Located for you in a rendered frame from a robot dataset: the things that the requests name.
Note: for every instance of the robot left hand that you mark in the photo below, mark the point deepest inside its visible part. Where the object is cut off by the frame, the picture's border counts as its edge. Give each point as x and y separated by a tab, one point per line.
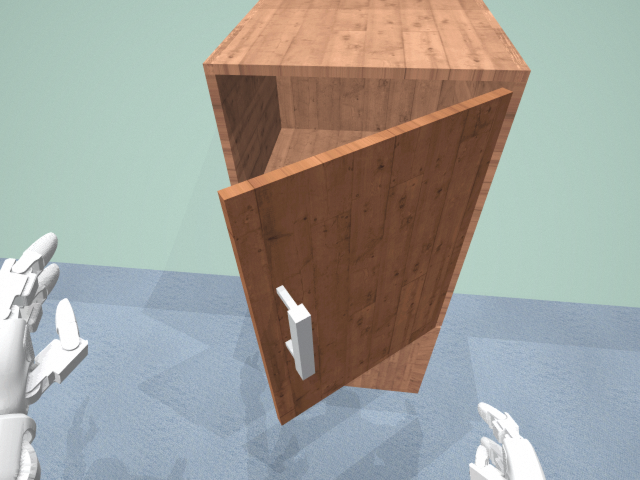
24	286

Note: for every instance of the cupboard door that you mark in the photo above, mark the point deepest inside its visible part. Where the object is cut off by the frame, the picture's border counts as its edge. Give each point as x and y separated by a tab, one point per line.
366	236

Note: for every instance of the robot right hand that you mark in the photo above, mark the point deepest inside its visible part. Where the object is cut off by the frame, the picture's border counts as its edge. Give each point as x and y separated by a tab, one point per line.
515	460

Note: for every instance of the handle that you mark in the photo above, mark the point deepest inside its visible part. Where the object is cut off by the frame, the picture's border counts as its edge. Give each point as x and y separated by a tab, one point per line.
301	343

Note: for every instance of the robot left forearm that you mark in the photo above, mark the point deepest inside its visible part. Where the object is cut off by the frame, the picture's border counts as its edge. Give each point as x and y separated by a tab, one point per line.
18	459

